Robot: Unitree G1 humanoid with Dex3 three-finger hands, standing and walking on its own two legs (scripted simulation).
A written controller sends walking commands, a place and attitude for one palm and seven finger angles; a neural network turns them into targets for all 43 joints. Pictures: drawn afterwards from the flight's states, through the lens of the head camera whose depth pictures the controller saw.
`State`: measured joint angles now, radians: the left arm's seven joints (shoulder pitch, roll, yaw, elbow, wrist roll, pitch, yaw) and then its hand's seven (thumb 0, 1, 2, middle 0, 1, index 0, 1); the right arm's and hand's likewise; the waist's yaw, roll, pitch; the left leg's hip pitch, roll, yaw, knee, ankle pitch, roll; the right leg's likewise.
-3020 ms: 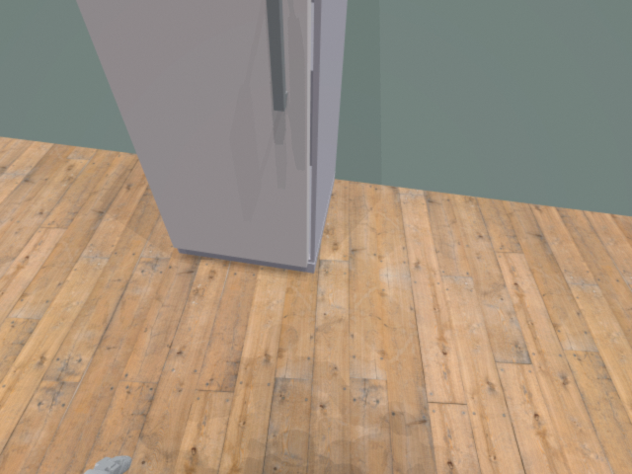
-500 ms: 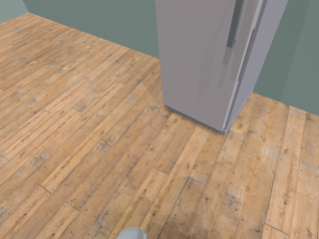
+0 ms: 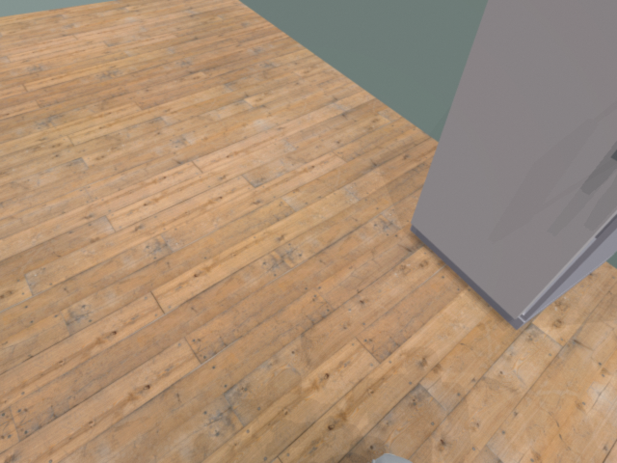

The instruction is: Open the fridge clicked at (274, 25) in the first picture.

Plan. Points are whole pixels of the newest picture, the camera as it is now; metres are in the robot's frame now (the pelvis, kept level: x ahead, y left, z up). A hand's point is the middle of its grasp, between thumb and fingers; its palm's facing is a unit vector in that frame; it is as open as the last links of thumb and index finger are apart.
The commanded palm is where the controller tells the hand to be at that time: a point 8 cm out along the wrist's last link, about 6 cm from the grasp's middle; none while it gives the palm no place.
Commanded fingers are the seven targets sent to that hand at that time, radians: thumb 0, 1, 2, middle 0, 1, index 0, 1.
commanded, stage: walk to a spot facing it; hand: right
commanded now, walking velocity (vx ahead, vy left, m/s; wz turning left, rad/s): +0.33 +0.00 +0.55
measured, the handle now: out of the picture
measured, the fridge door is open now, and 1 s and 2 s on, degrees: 0 0 0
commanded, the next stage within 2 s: turn to face it in 0.90 s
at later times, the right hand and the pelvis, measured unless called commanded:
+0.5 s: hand (451, 398) +0.27 -0.22 -0.16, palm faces -0.26 +0.95 -0.18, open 7.4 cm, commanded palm none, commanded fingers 0.00 -0.90 -0.90 0.20 0.30 0.20 0.30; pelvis +0.15 -0.04 +0.00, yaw +18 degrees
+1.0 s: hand (347, 284) +0.48 -0.05 -0.16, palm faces -0.46 +0.86 -0.23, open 7.2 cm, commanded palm none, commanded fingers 0.00 -0.90 -0.90 0.20 0.30 0.20 0.30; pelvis +0.32 +0.09 +0.00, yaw +30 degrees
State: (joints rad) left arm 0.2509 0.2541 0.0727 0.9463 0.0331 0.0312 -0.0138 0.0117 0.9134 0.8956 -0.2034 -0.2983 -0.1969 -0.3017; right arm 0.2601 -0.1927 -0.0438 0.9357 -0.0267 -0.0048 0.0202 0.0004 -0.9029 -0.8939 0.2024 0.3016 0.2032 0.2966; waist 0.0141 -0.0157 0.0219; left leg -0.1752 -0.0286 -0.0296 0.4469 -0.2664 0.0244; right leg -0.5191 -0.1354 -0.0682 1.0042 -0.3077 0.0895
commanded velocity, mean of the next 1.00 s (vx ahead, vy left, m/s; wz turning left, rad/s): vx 0.30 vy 0.00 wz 0.41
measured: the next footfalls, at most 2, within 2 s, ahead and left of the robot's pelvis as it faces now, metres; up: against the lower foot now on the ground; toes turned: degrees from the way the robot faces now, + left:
right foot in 0.18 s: +0.17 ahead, -0.15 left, +0.00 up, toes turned +0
left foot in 0.72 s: +0.31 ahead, +0.18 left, +0.00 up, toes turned +33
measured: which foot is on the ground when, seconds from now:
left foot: down 0.00-0.18, up 0.20-0.70, down 0.72-1.00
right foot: up 0.00-0.16, down 0.18-0.70, up 0.72-1.00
